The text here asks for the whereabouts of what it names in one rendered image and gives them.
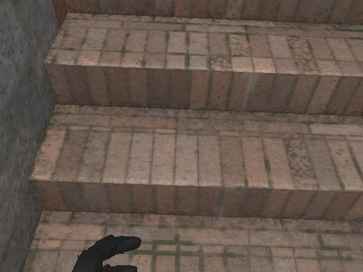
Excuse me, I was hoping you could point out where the left robot hand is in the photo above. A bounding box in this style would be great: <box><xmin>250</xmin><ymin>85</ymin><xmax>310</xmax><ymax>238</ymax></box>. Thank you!
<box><xmin>72</xmin><ymin>235</ymin><xmax>141</xmax><ymax>272</ymax></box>

